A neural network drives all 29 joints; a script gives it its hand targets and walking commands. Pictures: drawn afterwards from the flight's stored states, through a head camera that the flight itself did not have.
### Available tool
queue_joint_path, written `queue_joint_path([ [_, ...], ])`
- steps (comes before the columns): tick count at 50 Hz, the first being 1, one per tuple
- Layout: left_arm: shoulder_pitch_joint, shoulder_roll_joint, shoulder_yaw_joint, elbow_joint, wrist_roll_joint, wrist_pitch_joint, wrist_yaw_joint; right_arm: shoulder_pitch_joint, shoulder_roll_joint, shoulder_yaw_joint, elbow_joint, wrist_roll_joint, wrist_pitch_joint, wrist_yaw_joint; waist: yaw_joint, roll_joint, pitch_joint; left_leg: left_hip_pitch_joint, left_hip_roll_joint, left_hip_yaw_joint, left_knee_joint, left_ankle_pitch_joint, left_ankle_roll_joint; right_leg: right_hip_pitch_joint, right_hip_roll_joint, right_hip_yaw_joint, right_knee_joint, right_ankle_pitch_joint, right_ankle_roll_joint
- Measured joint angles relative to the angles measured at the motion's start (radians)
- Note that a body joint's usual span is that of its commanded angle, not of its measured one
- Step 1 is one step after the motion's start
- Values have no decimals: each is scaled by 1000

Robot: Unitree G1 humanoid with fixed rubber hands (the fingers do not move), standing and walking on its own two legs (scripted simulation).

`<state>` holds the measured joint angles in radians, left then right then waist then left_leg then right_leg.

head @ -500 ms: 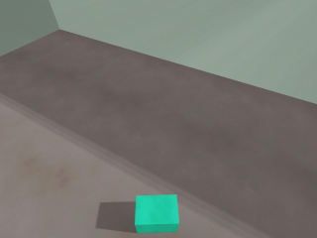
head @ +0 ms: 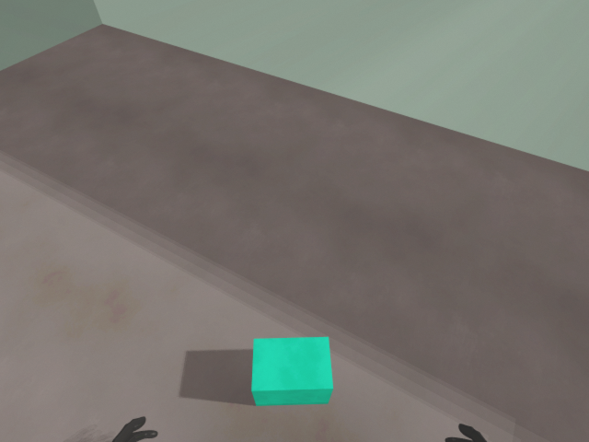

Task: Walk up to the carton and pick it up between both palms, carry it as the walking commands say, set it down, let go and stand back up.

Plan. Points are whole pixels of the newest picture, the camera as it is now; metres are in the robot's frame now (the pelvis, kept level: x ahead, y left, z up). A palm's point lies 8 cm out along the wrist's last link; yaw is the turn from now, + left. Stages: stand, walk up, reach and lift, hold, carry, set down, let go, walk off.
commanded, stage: reach and lift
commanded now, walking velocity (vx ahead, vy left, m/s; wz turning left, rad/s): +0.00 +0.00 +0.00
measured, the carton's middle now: (291, 372) +0.42 +0.00 -0.67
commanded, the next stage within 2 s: none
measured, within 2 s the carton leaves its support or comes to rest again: neither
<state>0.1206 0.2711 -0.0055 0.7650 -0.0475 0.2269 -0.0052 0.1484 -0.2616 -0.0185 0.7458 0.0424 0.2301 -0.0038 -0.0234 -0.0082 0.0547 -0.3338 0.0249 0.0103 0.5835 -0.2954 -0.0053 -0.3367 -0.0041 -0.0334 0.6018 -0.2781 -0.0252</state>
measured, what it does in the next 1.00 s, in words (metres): lowers itself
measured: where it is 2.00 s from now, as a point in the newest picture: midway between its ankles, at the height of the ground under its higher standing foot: outside the picture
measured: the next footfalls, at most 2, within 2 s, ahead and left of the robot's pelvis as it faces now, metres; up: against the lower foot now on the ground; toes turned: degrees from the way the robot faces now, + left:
none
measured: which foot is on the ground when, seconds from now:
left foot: down 0.00-1.00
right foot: down 0.00-1.00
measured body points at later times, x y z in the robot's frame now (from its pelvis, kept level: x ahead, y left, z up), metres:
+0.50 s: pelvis +0.00 +0.02 -0.05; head +0.12 +0.01 +0.38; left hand +0.22 +0.23 -0.17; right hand +0.20 -0.23 -0.16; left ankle +0.03 +0.14 -0.73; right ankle +0.02 -0.10 -0.73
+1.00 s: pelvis -0.06 +0.01 -0.09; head +0.15 +0.01 +0.31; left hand +0.34 +0.22 -0.19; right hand +0.33 -0.21 -0.19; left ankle +0.03 +0.14 -0.73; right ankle +0.02 -0.10 -0.73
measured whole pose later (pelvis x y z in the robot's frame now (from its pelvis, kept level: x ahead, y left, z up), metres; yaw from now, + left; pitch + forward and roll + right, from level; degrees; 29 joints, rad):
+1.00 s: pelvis -0.06 +0.01 -0.09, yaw -1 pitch +26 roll +0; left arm -0.65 0.20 0.23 0.75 0.01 0.30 -0.02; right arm -0.63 -0.19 -0.22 0.72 0.03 0.31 -0.02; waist -0.01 -0.01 0.00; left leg -1.21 0.00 -0.03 1.10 -0.34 -0.02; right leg -1.21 0.01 0.00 1.10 -0.35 -0.01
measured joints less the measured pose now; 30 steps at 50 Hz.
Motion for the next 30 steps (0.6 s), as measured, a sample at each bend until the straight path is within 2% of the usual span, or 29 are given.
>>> queue_joint_path([
  [4, -147, -4, -2, -127, 20, 258, -9, -156, -14, -5, -122, -3, 256, 17, 1, 5, 18, -63, -11, -13, 79, 5, -15, -66, -4, 4, 90, -41, 5],
  [7, -143, -36, 24, -190, 59, 335, -11, -163, 14, -21, -183, -26, 329, 30, 1, 4, 19, -63, -15, -10, 70, -3, -16, -68, -5, 12, 80, -42, 10],
  [10, -85, -82, 48, -237, 100, 320, -8, -112, 54, -56, -232, -72, 322, 46, 5, 9, 15, -83, -11, -4, 73, -15, -9, -85, 1, 20, 69, -42, 15],
  [14, -42, -126, 61, -268, 119, 248, 0, -60, 91, -88, -276, -100, 250, 73, 9, 9, 2, -187, -7, 6, 151, -54, -3, -190, 5, 33, 137, -71, 21],
  [20, -83, -142, 77, -281, 88, 161, 23, -98, 72, -99, -270, -89, 150, 82, 11, 12, -51, -388, -14, 5, 297, -107, 3, -392, 4, 46, 281, -120, 31],
  [21, -93, -142, 78, -279, 83, 153, 25, -112, 65, -98, -266, -86, 140, 81, 9, 13, -63, -417, -16, 3, 315, -111, 5, -420, 4, 47, 298, -120, 22],
  [25, -130, -143, 88, -267, 71, 130, 24, -161, 49, -91, -250, -73, 116, 77, 2, 18, -98, -504, -24, -7, 363, -114, 5, -502, 1, 45, 345, -130, 34],
  [30, -182, -139, 105, -268, 65, 123, 19, -213, 63, -97, -241, -58, 110, 70, -6, 21, -94, -560, -29, -22, 394, -102, 1, -552, -1, 35, 374, -122, 31],
])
